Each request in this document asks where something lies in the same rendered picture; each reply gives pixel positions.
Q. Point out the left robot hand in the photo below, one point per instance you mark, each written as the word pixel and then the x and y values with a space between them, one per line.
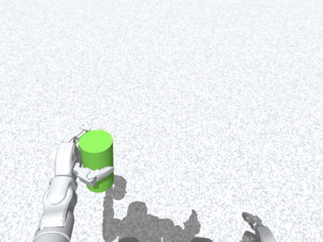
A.
pixel 69 162

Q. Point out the can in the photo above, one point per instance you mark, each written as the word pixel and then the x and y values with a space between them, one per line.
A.
pixel 96 148

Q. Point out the left robot arm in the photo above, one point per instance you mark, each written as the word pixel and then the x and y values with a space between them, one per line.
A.
pixel 59 201

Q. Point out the right robot hand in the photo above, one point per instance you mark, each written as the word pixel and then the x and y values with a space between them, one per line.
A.
pixel 262 233

